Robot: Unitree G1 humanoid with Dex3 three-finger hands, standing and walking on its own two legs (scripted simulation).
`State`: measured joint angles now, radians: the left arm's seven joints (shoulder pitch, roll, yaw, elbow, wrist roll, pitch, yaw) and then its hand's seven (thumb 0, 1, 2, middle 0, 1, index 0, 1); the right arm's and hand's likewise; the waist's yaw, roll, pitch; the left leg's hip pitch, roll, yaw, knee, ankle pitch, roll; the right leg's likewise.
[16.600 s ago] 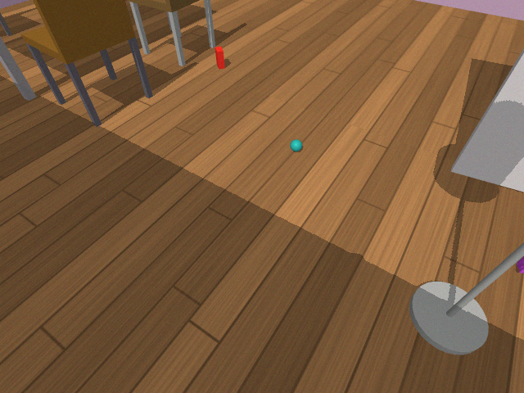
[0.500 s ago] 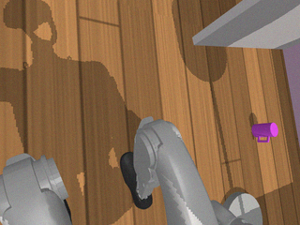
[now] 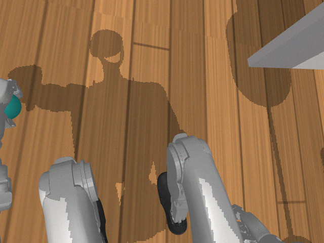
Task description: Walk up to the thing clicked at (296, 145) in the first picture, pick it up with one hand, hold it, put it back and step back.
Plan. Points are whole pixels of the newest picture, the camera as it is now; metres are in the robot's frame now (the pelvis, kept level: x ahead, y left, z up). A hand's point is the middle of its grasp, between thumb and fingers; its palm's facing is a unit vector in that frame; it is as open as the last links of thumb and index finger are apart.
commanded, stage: settle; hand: left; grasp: from above
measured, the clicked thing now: (3, 106) +0.46 +0.32 -0.19
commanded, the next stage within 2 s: lift in 0.12 s
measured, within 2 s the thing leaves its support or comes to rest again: neither
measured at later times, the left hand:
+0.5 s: hand out of the picture +0.43 +0.33 -0.11, palm faces -0.49 -0.09 -0.87, open 9.0 cm
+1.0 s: hand out of the picture +0.37 +0.32 +0.07, palm faces -0.42 -0.12 -0.90, open 9.0 cm
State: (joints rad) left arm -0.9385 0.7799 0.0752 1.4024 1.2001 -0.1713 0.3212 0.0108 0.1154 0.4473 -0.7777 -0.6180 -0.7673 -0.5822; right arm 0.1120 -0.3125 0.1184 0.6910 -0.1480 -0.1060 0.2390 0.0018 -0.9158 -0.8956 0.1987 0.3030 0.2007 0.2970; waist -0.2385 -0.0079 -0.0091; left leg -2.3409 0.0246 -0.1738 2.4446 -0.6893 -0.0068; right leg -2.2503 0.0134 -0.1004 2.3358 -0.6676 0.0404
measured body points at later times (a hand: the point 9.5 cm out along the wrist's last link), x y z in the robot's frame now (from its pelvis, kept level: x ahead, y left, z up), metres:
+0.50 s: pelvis -0.01 +0.00 +0.04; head +0.21 +0.07 +0.42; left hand +0.45 +0.33 -0.06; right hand +0.06 -0.27 -0.07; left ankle +0.07 +0.13 -0.29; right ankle +0.11 -0.12 -0.29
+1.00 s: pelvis +0.00 +0.00 +0.17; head +0.16 +0.06 +0.59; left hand +0.38 +0.32 +0.13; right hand +0.15 -0.25 +0.05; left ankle +0.07 +0.13 -0.29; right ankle +0.10 -0.12 -0.29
